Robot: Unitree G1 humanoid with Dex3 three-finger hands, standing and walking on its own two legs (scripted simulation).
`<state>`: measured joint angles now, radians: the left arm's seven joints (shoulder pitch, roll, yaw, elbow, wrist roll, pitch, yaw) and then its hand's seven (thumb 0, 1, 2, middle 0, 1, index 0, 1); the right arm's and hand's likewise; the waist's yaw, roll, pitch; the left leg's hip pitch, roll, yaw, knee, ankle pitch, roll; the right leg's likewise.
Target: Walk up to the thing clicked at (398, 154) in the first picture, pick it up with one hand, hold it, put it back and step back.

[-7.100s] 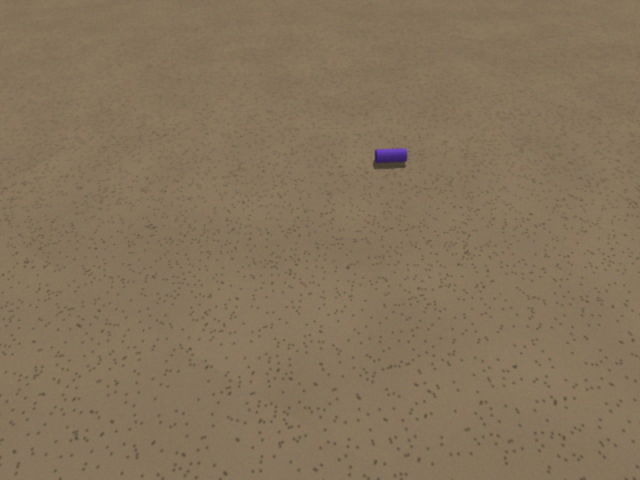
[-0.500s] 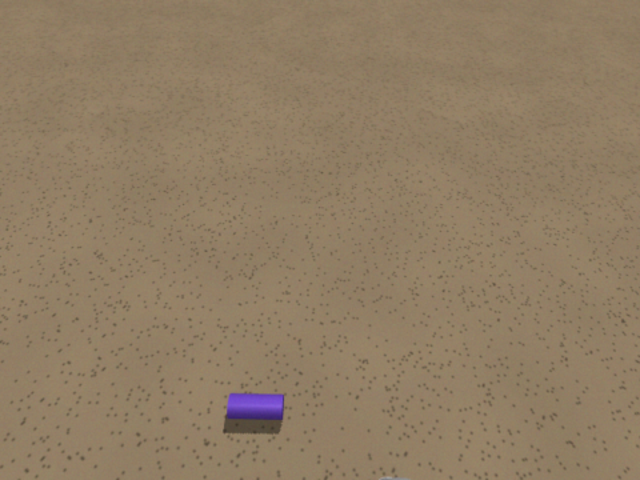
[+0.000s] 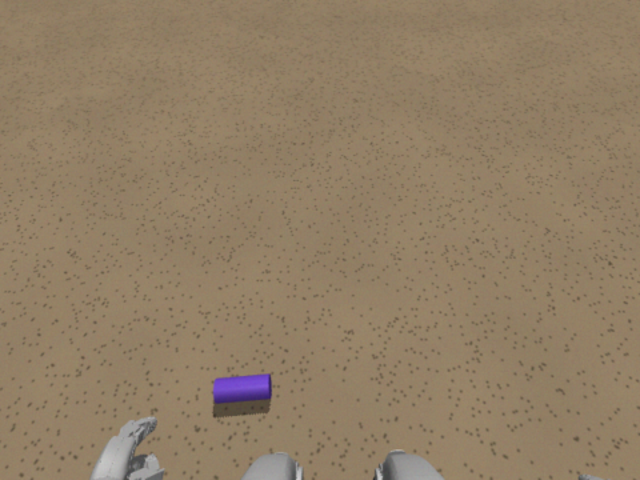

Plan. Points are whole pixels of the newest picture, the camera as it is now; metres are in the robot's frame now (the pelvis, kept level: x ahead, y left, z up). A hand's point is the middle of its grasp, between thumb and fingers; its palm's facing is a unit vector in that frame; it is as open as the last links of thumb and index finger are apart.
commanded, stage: walk up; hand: left
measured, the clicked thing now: (243, 388) +0.41 +0.26 -0.71
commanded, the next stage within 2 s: none
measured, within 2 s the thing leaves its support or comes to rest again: neither
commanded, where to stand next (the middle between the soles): +0.03 +0.02 m, yaw +2 degrees
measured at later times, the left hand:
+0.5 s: hand out of the picture +0.01 +0.29 -0.13, palm faces +0.03 -0.92 -0.40, open 7.4 cm
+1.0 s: hand out of the picture +0.01 +0.29 -0.15, palm faces -0.02 -0.92 -0.38, open 7.4 cm
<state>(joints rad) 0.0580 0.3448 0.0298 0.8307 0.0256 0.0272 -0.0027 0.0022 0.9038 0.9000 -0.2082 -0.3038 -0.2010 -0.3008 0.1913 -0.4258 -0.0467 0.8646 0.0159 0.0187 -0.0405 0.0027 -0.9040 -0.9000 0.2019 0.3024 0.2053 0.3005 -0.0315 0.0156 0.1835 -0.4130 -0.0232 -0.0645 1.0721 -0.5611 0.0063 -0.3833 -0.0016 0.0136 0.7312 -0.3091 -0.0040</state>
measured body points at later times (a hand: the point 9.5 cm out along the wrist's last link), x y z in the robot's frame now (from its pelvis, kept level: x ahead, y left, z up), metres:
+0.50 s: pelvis -0.03 +0.01 +0.02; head -0.02 +0.01 +0.46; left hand +0.01 +0.34 -0.10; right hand +0.06 -0.31 -0.10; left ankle -0.02 +0.12 -0.68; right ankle -0.03 -0.11 -0.71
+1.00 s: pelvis -0.03 +0.01 +0.00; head -0.01 +0.02 +0.45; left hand +0.01 +0.34 -0.12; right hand +0.06 -0.32 -0.10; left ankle +0.04 +0.14 -0.71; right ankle -0.03 -0.13 -0.71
